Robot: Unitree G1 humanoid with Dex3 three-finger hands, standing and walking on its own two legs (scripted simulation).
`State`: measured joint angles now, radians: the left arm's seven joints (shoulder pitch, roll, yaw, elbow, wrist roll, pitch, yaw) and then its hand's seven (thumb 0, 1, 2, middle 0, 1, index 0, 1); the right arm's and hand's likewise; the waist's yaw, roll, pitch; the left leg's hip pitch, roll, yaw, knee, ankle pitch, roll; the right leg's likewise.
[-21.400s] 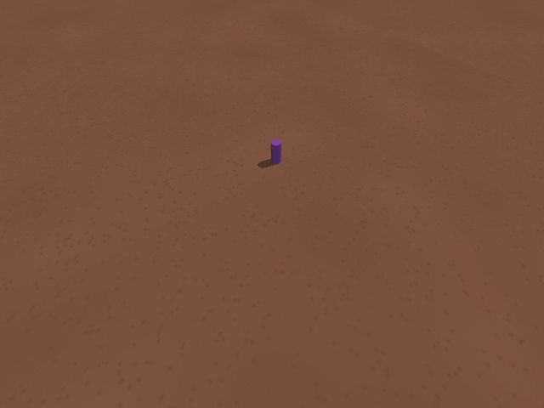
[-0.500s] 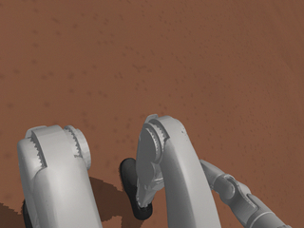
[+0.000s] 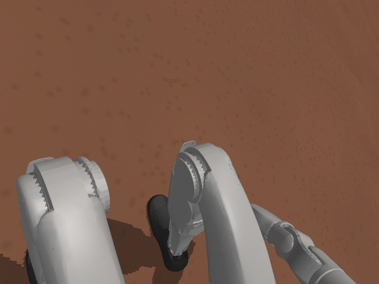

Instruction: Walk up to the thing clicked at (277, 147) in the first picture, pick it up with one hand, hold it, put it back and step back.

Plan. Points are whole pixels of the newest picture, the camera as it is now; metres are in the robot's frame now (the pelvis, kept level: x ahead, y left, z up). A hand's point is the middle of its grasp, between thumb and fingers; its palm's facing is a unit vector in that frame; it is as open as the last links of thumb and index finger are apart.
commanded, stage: settle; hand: left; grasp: from the side
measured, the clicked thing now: out of the picture +0.38 +0.35 -0.20
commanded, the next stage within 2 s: lift in 1.84 s
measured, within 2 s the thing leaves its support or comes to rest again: leaves its support in 0.02 s
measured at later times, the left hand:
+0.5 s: hand out of the picture +0.35 +0.37 -0.08, palm faces +0.53 -0.85 +0.02, open 7.4 cm
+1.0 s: hand out of the picture +0.34 +0.35 +0.01, palm faces +0.51 -0.86 -0.04, open 7.4 cm
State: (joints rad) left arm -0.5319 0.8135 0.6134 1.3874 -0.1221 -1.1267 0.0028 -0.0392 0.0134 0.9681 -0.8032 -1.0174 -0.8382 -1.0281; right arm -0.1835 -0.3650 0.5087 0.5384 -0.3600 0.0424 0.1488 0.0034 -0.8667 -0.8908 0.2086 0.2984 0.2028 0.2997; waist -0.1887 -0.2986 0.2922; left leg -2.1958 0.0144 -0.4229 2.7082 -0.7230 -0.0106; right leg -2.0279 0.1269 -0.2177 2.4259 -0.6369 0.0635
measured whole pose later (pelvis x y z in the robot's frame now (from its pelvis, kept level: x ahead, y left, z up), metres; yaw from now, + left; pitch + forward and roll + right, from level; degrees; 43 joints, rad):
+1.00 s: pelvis +0.02 -0.02 +0.05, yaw +9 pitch +27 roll -9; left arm -0.41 0.46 0.51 0.77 -0.19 -0.67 -0.17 -0.04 -0.06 1.06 -0.85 -1.00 -0.88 -1.03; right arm 0.00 -0.30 0.10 0.64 -0.10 0.06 0.09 0.01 -0.86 -0.89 0.21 0.30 0.20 0.30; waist -0.07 -0.06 -0.05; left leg -2.24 0.02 -0.20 2.43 -0.69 -0.03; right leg -2.14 0.02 -0.07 2.34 -0.69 0.06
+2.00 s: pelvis +0.02 -0.03 +0.11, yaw +12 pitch +31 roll -5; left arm -0.47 0.38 0.52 0.79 -0.17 -0.59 -0.20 -0.04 -0.06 1.06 -0.84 -1.02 -0.87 -1.05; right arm 0.06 -0.28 0.02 0.67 -0.06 0.02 0.04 0.01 -0.88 -0.89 0.20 0.30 0.20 0.30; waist -0.05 -0.02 -0.13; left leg -2.11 0.03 -0.14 2.25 -0.68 -0.04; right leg -2.05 0.01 -0.03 2.20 -0.70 0.04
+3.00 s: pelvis +0.07 -0.01 +0.32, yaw +15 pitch +25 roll -4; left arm -0.10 0.25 0.28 0.22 -0.18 -0.27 0.01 -0.04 -0.06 1.06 -0.84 -1.02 -0.88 -1.05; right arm 0.15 -0.22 0.00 0.58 0.03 -0.02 -0.05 0.01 -0.88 -0.89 0.21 0.30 0.20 0.30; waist -0.03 0.02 -0.18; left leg -1.37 0.05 -0.08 1.56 -0.62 -0.02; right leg -1.30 -0.02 -0.04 1.49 -0.63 0.04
